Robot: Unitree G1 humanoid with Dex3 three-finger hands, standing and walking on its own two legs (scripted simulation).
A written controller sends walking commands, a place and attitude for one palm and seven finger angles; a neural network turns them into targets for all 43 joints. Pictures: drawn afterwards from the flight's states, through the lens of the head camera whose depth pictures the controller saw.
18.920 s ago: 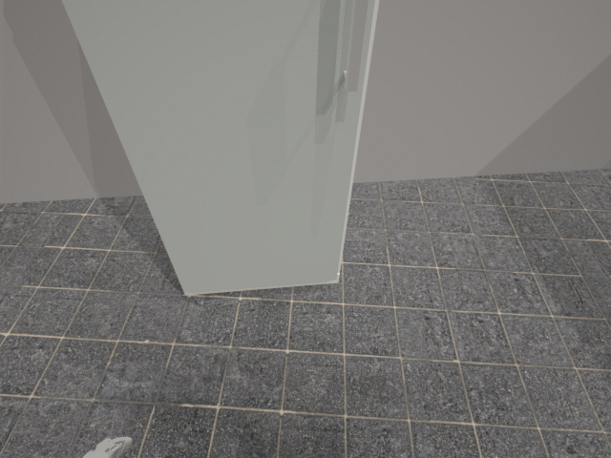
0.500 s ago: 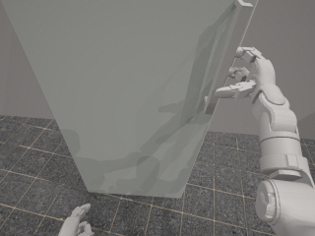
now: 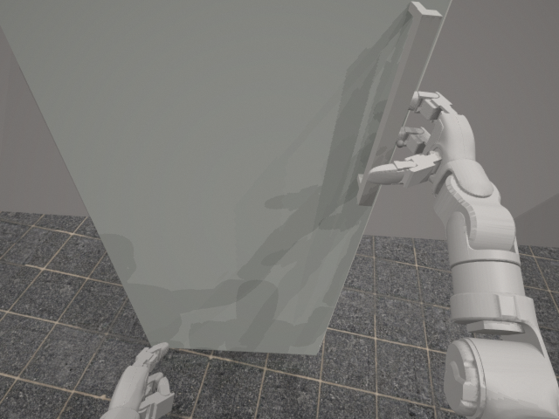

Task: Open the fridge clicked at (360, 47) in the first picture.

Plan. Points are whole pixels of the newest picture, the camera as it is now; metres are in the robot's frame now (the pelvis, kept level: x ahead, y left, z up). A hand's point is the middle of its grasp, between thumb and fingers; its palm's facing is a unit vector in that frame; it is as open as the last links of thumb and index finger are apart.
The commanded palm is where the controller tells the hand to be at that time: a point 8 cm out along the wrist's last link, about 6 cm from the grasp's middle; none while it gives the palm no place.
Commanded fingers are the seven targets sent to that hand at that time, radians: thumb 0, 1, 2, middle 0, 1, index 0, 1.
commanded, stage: slide the fingers in behind the handle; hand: right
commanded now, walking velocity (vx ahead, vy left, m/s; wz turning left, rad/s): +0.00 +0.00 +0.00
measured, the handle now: (386, 118) +0.46 -0.11 +0.24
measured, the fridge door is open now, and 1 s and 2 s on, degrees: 0 0 0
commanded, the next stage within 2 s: grip the handle and tug to test in 1.08 s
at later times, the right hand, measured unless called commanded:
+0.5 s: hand (384, 141) +0.41 -0.10 +0.24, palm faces -0.02 +1.00 +0.00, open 14.0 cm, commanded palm +0.38 -0.15 +0.23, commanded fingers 0.00 0.50 -0.30 0.30 1.20 0.30 1.20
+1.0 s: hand (377, 141) +0.40 -0.09 +0.24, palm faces +0.00 +1.00 -0.03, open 14.2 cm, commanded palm +0.38 -0.14 +0.23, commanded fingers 0.00 0.50 -0.30 0.30 1.20 0.30 1.20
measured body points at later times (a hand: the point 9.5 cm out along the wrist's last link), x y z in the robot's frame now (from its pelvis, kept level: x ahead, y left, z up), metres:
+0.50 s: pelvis +0.01 +0.00 +0.00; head -0.01 +0.02 +0.45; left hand +0.18 +0.21 -0.10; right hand +0.40 -0.15 +0.24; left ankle +0.04 +0.10 -0.74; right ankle -0.04 -0.11 -0.74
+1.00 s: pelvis +0.00 +0.00 +0.00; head -0.02 +0.02 +0.45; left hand +0.17 +0.21 -0.10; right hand +0.40 -0.14 +0.24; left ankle +0.04 +0.10 -0.74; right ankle -0.04 -0.11 -0.74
